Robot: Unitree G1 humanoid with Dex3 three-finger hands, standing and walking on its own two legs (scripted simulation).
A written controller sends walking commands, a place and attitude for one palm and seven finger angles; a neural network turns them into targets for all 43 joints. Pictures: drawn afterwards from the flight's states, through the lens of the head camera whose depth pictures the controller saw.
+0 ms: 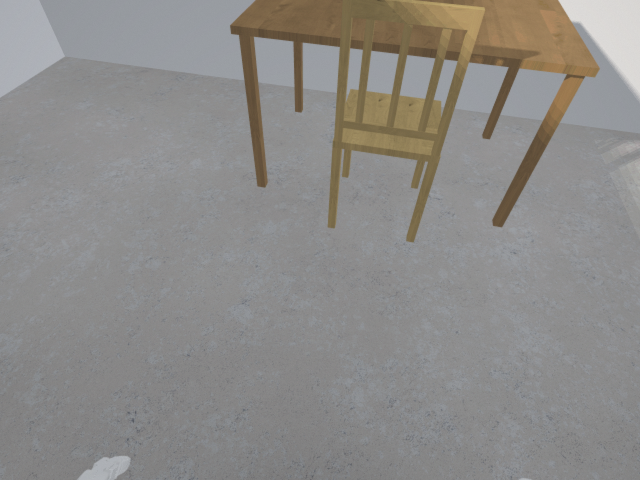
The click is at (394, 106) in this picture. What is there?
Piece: chair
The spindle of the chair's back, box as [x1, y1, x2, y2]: [386, 23, 412, 126]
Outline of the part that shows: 412,24 404,23 386,126 393,126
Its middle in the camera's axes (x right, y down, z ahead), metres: +0.24 -0.49 +1.18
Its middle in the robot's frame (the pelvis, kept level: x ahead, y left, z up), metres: +1.22 -0.19 -0.07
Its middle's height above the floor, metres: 0.70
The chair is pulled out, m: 0.00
